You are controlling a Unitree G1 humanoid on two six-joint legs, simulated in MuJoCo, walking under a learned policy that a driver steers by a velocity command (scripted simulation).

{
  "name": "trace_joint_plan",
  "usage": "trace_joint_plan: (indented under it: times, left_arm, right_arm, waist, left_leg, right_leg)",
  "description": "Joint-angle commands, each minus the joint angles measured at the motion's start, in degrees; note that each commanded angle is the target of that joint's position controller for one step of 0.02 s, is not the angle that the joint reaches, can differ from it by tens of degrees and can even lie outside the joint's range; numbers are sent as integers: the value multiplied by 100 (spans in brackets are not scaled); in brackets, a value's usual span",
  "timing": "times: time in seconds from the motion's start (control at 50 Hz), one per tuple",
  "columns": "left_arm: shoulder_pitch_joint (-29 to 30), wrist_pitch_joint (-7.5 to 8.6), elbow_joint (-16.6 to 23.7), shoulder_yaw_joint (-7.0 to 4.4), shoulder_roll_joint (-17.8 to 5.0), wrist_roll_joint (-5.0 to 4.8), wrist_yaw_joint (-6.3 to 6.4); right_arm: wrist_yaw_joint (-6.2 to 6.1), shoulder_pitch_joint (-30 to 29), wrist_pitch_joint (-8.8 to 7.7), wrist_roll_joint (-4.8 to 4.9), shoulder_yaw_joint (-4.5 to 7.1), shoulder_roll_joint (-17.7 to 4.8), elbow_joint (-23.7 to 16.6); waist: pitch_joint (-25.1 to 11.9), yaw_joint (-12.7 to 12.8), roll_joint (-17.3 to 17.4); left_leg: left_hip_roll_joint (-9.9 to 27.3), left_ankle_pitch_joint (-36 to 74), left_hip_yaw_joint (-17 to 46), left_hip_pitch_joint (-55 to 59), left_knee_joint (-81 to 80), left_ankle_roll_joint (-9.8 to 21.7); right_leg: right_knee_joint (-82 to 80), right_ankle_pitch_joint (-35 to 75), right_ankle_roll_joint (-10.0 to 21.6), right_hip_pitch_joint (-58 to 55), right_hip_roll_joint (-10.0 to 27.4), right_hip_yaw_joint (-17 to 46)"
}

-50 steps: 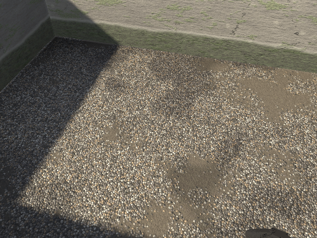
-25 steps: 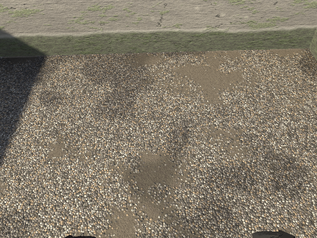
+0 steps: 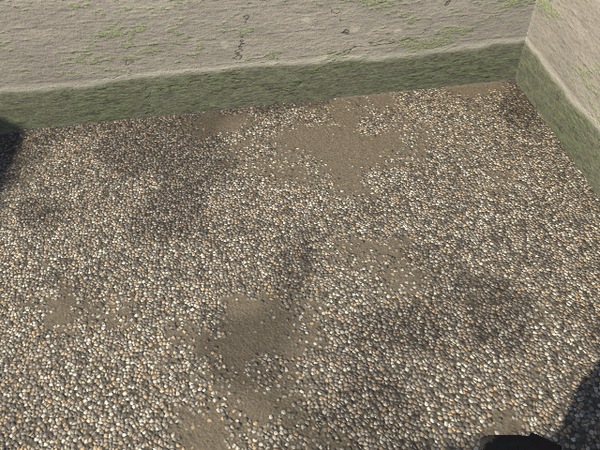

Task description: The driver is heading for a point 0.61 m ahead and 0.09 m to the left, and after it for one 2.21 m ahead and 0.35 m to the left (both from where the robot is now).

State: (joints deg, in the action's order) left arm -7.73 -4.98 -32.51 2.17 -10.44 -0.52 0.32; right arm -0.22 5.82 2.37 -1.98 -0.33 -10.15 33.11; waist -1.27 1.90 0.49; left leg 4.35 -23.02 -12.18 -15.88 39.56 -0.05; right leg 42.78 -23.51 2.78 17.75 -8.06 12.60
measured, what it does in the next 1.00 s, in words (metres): stands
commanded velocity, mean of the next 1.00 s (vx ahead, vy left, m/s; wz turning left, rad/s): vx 0.50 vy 0.00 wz -0.07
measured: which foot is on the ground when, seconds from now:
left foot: down 0.00-1.00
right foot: down 0.00-1.00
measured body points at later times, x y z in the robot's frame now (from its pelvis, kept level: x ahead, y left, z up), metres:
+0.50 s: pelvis +0.00 +0.02 +0.00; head -0.02 +0.01 +0.45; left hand +0.17 +0.23 -0.08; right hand +0.18 -0.19 -0.08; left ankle -0.02 +0.11 -0.72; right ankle -0.01 -0.10 -0.72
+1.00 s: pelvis +0.00 +0.03 +0.00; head -0.02 +0.02 +0.45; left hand +0.18 +0.23 -0.08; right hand +0.17 -0.18 -0.09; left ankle -0.02 +0.11 -0.72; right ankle -0.01 -0.10 -0.72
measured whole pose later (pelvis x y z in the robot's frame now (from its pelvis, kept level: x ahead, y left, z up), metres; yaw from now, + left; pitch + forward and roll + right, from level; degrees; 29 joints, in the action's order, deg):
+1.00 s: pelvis +0.00 +0.03 +0.00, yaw +0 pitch -2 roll +0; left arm -7.8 -4.2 -35.6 3.4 -9.3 0.4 1.4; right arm -0.2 10.4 3.3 -1.6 -1.8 -9.6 33.6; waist -1.2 0.5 0.3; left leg 3.0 -23.3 -12.4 -14.3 39.2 2.1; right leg 40.9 -22.9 0.5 15.8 -5.5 10.9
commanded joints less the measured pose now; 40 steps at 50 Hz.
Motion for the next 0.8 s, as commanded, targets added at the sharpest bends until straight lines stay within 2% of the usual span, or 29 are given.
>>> trace_joint_plan:
  times: [0.02, 0.12, 0.3, 0.32, 0.34, 0.4, 0.8]
  left_arm:
    - [308, 109, 449, -84, -405, 6, 1]
    - [251, 148, 380, -44, -384, 15, -14]
    - [206, 193, 301, -5, -280, 52, 20]
    - [168, 228, 266, -1, -344, 46, 1]
    - [235, 206, 299, -4, -278, 54, 19]
    - [201, 197, 266, -3, -272, 73, 48]
    - [375, 171, 212, 4, -301, 91, 110]
  right_arm:
    - [-7, -509, -78, 8, 53, -265, -512]
    - [-6, -401, -71, 6, 29, -263, -448]
    - [-32, -233, -52, 23, 14, -268, -375]
    - [25, -289, -57, -27, -24, -220, -464]
    - [-15, -217, -51, 24, 10, -273, -379]
    - [-39, -138, -45, 36, 11, -296, -364]
    - [-22, 46, -5, 40, -27, -346, -431]
  waist:
    - [-429, 35, -187]
    - [-220, -7, -209]
    - [-206, -59, -87]
    - [-128, -89, -175]
    - [-195, -60, -88]
    - [-238, -77, -58]
    - [-215, -123, -66]
  left_leg:
    - [107, 650, 404, 1535, -294, -30]
    - [82, 398, 409, 1478, -408, -19]
    - [179, 567, 446, 1458, -598, 60]
    - [116, 413, 422, 1253, -585, 79]
    - [154, 582, 453, 1427, -599, 67]
    - [218, 778, 467, 1447, -624, 102]
    - [233, 982, 464, 1192, -626, 166]
  right_leg:
    - [-1009, 2369, 349, 1217, 572, 357]
    - [-1154, 2128, 334, 1283, 586, 391]
    - [-1064, 2014, 234, 1112, 546, 134]
    - [-1122, 1831, 184, 1076, 502, 224]
    - [-1063, 2002, 226, 1088, 547, 146]
    - [-985, 2011, 188, 1020, 536, 15]
    - [-817, 2023, 99, 817, 555, -200]
Keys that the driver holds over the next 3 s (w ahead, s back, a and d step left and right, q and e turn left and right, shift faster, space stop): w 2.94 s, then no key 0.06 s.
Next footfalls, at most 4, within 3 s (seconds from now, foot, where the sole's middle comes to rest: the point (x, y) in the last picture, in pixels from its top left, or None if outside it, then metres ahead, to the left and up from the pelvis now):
none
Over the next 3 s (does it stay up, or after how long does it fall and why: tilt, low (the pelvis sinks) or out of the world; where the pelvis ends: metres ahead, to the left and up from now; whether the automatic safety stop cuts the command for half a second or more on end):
stays up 0.01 0.01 0.00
